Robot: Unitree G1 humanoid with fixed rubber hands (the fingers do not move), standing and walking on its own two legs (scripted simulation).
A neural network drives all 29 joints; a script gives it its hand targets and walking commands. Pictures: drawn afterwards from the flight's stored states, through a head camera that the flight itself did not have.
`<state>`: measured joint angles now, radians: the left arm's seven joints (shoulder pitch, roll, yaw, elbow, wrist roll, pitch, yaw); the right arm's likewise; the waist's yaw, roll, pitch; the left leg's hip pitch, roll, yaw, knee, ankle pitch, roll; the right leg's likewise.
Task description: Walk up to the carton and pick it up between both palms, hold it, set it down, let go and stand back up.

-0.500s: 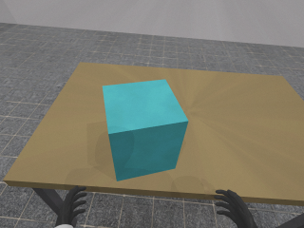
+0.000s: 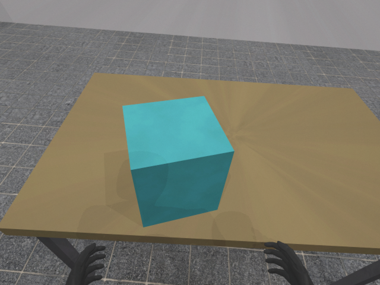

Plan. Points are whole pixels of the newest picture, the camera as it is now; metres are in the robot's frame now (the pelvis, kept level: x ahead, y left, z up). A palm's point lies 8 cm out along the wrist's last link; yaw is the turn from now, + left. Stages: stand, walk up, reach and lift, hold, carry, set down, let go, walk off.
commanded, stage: set down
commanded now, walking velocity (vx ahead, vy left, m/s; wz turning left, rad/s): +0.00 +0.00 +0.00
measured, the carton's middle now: (173, 161) +0.43 +0.07 +0.00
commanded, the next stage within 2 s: let go in 0.34 s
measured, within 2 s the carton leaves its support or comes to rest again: neither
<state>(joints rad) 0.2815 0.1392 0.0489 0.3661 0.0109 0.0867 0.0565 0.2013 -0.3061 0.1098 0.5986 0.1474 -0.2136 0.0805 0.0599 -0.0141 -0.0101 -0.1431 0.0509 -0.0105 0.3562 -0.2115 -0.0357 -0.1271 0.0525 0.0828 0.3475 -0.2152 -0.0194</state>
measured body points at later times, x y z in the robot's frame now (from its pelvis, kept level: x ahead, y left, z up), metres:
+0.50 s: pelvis +0.01 +0.00 +0.00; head +0.02 +0.01 +0.45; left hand +0.15 +0.24 -0.09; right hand +0.19 -0.21 -0.08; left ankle -0.01 +0.15 -0.75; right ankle -0.02 -0.11 -0.75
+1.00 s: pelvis +0.01 +0.00 +0.00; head +0.02 +0.01 +0.45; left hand +0.16 +0.26 -0.09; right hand +0.18 -0.22 -0.09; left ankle -0.01 +0.15 -0.75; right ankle -0.02 -0.11 -0.75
